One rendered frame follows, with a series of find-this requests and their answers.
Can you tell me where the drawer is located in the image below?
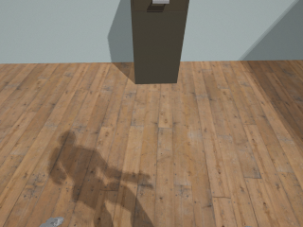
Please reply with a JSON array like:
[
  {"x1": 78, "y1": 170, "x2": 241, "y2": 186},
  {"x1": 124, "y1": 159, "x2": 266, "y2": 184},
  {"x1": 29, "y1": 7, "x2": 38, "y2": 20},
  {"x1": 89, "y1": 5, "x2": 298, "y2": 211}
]
[{"x1": 134, "y1": 0, "x2": 187, "y2": 11}]

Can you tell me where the cabinet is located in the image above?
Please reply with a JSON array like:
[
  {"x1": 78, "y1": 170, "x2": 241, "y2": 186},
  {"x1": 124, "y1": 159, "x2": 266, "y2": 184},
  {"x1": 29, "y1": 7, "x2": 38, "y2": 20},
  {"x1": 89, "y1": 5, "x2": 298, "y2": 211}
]
[{"x1": 130, "y1": 0, "x2": 189, "y2": 84}]

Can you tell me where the robot left hand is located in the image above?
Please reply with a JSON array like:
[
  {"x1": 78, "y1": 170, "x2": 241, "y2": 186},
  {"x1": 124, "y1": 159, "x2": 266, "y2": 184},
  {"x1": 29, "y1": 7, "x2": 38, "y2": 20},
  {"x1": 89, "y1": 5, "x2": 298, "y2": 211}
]
[{"x1": 40, "y1": 217, "x2": 63, "y2": 227}]

